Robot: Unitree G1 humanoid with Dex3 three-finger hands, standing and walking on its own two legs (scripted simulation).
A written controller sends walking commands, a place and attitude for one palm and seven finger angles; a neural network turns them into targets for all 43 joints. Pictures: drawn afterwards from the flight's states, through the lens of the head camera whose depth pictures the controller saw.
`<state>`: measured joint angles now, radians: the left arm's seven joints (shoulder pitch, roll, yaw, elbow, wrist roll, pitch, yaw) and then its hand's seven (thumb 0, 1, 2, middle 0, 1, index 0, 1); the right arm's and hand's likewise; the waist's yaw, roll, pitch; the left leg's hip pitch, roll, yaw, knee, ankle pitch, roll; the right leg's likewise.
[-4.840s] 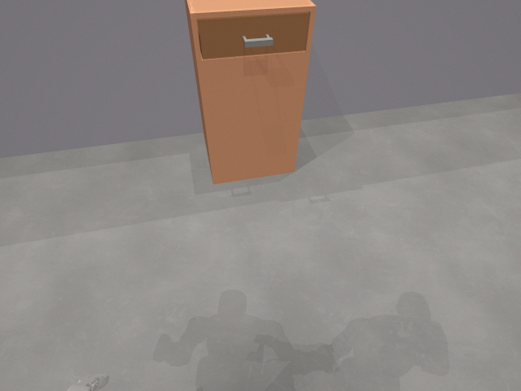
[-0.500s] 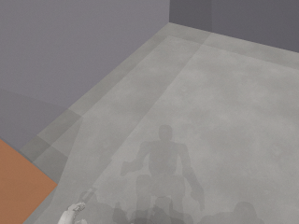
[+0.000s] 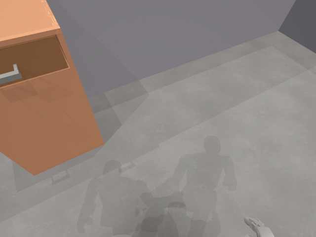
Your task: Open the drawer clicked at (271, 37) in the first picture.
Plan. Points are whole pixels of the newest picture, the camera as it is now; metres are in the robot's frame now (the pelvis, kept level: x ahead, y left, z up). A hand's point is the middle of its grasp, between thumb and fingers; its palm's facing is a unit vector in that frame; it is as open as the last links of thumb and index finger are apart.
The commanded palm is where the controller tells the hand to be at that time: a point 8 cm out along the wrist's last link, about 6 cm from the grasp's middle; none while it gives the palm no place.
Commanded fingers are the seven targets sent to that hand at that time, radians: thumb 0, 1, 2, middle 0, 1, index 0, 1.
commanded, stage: turn to face it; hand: left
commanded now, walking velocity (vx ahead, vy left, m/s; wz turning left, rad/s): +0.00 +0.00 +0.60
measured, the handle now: (1, 74) +0.55 +0.59 +0.00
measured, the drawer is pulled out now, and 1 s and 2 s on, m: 0.00 0.00 0.00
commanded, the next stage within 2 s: take the last steps up to it in 0.88 s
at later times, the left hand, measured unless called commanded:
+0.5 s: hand out of the picture +0.08 +0.20 -0.12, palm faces +0.25 -0.92 -0.30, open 7.4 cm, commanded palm none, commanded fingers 0.00 0.90 0.90 -0.20 -0.30 -0.20 -0.30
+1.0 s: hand out of the picture -0.15 +0.17 -0.18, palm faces +0.56 -0.79 -0.25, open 7.4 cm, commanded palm none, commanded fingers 0.00 0.90 0.90 -0.20 -0.30 -0.20 -0.30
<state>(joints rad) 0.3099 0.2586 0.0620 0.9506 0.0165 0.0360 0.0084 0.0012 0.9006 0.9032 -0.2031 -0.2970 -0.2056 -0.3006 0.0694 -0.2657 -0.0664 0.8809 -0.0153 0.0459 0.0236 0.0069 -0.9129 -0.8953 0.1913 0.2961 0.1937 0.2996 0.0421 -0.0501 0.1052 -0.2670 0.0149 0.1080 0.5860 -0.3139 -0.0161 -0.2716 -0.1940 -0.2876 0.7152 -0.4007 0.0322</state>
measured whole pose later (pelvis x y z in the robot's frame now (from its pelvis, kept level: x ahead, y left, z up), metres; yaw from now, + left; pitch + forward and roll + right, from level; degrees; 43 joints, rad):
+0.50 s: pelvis -0.01 -0.03 +0.01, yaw +16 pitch +0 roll +0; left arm 0.11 0.20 0.04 0.84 0.01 0.01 0.01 0.00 0.90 0.90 -0.20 -0.30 -0.20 -0.30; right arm 0.24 -0.25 -0.08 0.93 -0.01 0.06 0.01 0.01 -0.91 -0.89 0.20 0.30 0.20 0.30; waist -0.05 0.06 0.07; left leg -0.37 -0.07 -0.14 0.68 -0.34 -0.02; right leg -0.28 -0.02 -0.04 0.58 -0.29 0.01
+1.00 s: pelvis -0.04 -0.01 +0.00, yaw +31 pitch -1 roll +0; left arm 0.29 0.27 0.06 0.98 0.01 0.06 0.02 0.00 0.90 0.90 -0.20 -0.30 -0.20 -0.30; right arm 0.11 -0.22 -0.05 0.93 -0.02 0.03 0.01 0.01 -0.91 -0.90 0.19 0.30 0.20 0.30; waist 0.04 -0.06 0.09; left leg -0.26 0.01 0.09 0.61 -0.33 0.03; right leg -0.33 -0.15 -0.16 0.82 -0.50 0.05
